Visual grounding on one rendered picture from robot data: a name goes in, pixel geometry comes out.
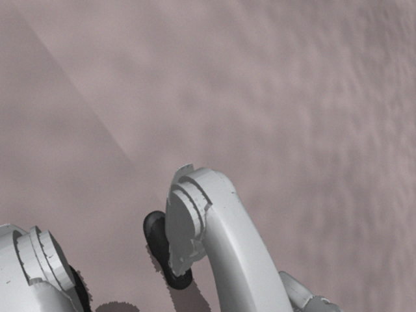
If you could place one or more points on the right robot arm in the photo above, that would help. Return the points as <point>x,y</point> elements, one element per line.
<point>321,304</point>

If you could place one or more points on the right robot foot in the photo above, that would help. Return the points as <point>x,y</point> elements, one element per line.
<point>154,231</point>

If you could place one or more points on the left robot foot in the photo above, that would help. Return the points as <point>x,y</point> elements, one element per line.
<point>81,291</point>

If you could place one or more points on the right robot hand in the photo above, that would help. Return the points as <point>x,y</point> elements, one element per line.
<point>299,295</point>

